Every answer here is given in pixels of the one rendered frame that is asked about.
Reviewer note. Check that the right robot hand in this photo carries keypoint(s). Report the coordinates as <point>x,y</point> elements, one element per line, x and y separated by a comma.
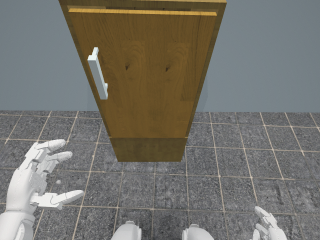
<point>271,230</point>

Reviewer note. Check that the handle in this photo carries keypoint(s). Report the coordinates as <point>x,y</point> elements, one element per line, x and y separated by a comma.
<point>97,74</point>

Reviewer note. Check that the left robot hand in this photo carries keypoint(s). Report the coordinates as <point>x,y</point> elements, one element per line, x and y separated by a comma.
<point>22,195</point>

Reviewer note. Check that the left robot shin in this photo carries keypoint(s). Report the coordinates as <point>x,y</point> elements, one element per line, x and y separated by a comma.
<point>130,222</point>

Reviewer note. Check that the cupboard door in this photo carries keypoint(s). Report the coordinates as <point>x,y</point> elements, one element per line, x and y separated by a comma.
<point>152,62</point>

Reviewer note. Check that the robot left forearm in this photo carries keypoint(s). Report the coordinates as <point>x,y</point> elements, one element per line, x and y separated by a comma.
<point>16,225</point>

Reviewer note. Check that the left robot thigh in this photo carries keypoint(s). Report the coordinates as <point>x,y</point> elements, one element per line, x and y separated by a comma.
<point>128,232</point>

